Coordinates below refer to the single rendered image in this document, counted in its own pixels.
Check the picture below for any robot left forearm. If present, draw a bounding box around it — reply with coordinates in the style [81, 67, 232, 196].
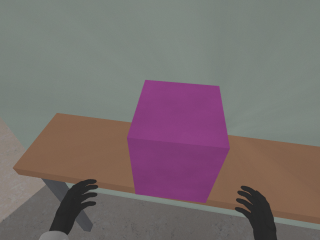
[39, 230, 69, 240]

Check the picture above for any table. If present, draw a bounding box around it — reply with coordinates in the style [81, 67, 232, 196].
[13, 113, 320, 232]

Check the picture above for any left robot hand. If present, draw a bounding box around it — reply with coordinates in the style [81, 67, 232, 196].
[49, 179, 98, 235]

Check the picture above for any carton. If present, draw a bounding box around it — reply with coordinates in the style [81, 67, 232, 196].
[127, 80, 230, 203]

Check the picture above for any right robot hand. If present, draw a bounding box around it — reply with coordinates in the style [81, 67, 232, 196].
[235, 186, 277, 240]

